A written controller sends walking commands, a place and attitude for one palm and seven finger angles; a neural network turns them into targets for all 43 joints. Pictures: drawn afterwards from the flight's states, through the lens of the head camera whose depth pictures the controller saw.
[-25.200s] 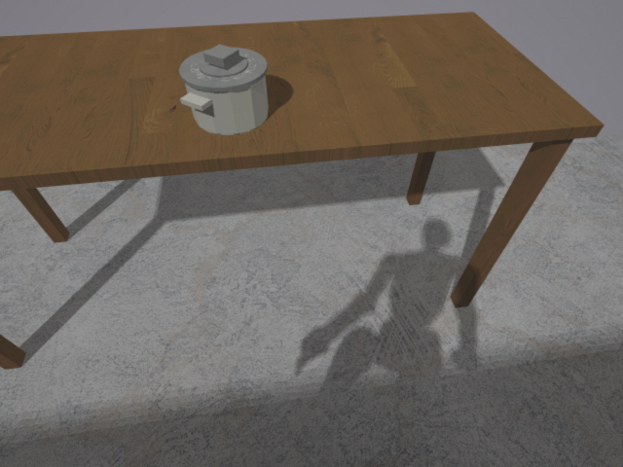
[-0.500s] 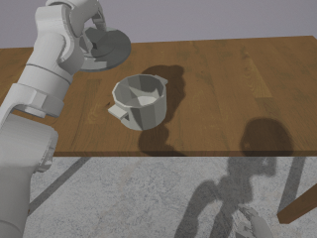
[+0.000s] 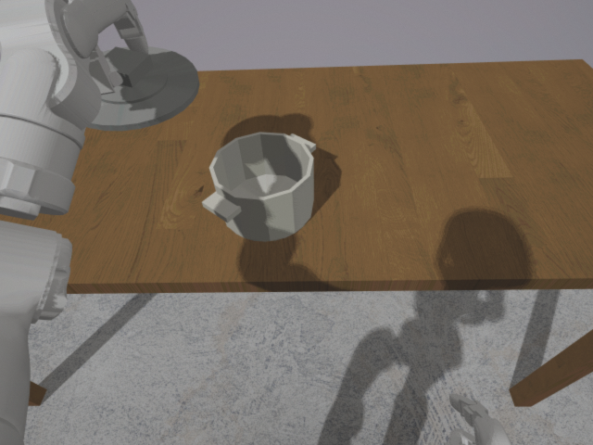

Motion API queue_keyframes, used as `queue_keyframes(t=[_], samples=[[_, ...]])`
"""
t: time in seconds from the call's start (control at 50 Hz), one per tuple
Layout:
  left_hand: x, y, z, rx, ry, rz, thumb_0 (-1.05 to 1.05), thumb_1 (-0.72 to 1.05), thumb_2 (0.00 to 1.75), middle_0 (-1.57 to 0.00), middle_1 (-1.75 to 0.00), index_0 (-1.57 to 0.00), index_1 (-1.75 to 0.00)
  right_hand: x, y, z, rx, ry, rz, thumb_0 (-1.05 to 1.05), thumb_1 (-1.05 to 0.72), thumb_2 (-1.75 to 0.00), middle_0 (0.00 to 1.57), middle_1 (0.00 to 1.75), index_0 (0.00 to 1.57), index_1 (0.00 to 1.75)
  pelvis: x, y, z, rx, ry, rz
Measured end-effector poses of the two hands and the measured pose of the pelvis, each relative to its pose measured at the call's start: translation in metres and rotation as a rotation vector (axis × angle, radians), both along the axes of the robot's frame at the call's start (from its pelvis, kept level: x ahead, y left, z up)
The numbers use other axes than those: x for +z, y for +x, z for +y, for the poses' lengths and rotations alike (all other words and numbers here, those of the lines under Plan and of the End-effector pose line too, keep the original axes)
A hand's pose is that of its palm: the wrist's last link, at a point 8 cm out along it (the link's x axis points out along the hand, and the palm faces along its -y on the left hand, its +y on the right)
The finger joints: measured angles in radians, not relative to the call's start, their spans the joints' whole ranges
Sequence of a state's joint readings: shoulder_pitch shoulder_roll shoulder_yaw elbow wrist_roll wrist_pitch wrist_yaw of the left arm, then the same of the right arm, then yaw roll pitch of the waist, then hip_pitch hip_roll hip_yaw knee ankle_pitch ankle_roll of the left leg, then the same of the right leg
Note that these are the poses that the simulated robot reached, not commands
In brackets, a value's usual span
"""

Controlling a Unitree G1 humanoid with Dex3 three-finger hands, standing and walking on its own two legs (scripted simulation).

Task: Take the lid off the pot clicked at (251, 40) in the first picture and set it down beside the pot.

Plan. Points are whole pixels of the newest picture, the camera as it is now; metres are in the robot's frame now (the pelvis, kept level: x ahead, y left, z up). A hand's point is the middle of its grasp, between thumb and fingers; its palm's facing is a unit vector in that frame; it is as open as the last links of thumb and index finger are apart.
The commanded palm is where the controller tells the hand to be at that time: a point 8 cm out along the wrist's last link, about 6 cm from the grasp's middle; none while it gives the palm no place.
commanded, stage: move the lid sideways beside the pot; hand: left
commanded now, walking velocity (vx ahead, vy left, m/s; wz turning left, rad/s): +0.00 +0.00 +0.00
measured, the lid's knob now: (123, 66) +0.49 +0.21 +0.28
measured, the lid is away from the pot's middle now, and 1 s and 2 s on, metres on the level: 0.15 0.23 0.22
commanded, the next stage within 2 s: lower the lid onto the table in 0.88 s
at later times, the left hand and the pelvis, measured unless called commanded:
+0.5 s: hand (66, 58) +0.46 +0.26 +0.30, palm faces -0.07 -0.04 -1.00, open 8.2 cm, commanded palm +0.42 +0.26 +0.37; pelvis +0.01 +0.01 +0.00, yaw +0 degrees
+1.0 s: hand (44, 65) +0.46 +0.28 +0.30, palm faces -0.11 -0.01 -0.99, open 8.2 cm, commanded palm +0.44 +0.28 +0.37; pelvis +0.01 +0.01 +0.00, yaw +1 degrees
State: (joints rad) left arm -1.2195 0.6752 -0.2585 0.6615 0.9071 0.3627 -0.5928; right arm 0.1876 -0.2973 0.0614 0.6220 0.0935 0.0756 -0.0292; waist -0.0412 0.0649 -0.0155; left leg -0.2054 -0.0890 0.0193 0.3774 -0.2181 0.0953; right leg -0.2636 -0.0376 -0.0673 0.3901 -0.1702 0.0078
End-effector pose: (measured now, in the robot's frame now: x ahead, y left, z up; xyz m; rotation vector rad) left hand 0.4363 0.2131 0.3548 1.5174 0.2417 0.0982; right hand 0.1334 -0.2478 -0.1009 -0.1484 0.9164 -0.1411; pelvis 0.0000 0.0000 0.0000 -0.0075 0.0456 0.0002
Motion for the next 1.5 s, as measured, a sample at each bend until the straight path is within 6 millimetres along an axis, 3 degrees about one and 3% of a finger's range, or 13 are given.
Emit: queue_keyframes(t=[0.3, 0.62, 0.82, 1.2, 1.34, 1.5], samples=[[0.004, 0.01, 0.025, 0.013, 0.007, -0.015, -0.01, 0.08, 1.23, -0.98, -0.69, -0.72, -0.53, -0.005, 0.001, 0.012, 0.001, 0.005, 0.039, 0.01, -0.9, -0.9, 0.2, 0.3, 0.2, 0.3, 0.001, 0.011, 0.011, 0.006, -0.009, 0.023], [0.003, 0.001, 0.053, 0.07, 0.007, -0.01, -0.01, 0.08, 1.23, -0.98, -0.69, -0.72, -0.53, -0.002, 0.015, 0.016, 0.029, 0.015, 0.043, 0.01, -0.9, -0.9, 0.2, 0.3, 0.2, 0.3, 0.001, 0.012, 0.013, 0.012, -0.011, 0.025], [0.002, -0.004, 0.073, 0.138, 0.029, 0.008, -0.01, 0.08, 1.23, -0.98, -0.7, -0.72, -0.53, -0.002, 0.009, 0.008, 0.025, -0.008, 0.066, 0.01, -0.9, -0.9, 0.2, 0.3, 0.2, 0.3, 0.001, 0.008, 0.008, 0.022, -0.012, 0.027], [-0.006, 0.022, 0.057, 0.123, -0.012, 0.034, 0.0, 0.08, 1.23, -0.98, -0.7, -0.72, -0.53, -0.013, -0.025, -0.005, -0.043, 0.0, 0.137, 0.01, -0.9, -0.9, 0.2, 0.3, 0.2, 0.3, 0.001, 0.017, 0.003, 0.0, -0.011, 0.039], [-0.026, 0.02, 0.062, 0.125, -0.025, 0.072, 0.0, 0.09, 1.23, -0.98, -0.7, -0.72, -0.53, -0.01, -0.02, -0.01, -0.051, -0.002, 0.127, 0.01, -0.9, -0.9, 0.2, 0.3, 0.2, 0.3, 0.001, 0.018, 0.0, -0.006, -0.012, 0.033], [-0.032, 0.005, 0.073, 0.133, -0.023, 0.064, -0.01, 0.09, 1.23, -0.98, -0.7, -0.72, -0.53, -0.002, -0.001, -0.013, -0.025, -0.02, 0.081, 0.01, -0.9, -0.9, 0.2, 0.3, 0.2, 0.3, 0.001, 0.016, -0.002, 0.006, -0.014, 0.023]])
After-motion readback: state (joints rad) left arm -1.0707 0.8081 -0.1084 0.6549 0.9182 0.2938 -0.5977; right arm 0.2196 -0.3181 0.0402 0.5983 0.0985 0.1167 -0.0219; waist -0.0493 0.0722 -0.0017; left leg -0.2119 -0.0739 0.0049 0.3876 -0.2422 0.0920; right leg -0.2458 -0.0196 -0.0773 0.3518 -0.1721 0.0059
